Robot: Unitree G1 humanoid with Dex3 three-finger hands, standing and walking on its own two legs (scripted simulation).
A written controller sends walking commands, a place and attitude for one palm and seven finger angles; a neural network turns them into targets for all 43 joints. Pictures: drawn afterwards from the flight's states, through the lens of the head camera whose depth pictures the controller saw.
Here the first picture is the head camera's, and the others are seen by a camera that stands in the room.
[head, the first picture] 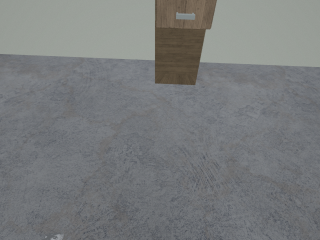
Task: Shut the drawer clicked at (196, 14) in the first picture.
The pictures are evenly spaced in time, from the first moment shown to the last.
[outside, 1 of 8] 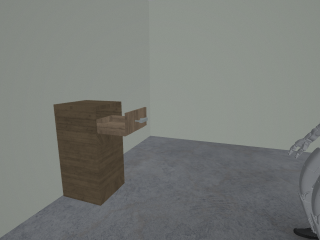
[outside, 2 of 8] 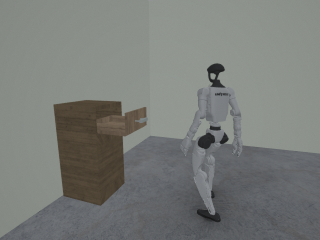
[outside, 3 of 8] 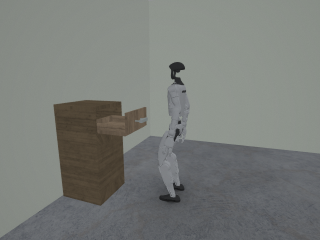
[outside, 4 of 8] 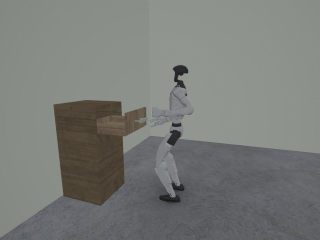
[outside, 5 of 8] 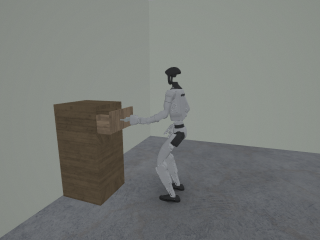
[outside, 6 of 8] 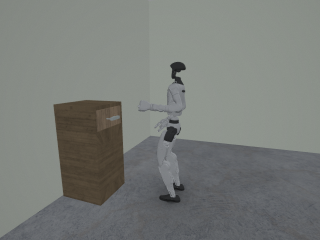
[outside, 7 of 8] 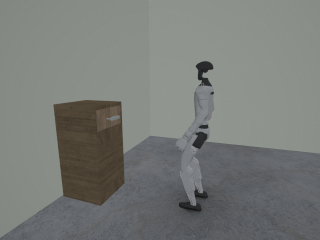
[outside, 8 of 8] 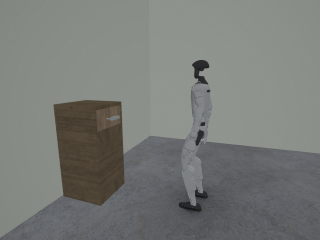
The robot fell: no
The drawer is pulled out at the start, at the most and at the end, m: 0.29 0.29 0.00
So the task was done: yes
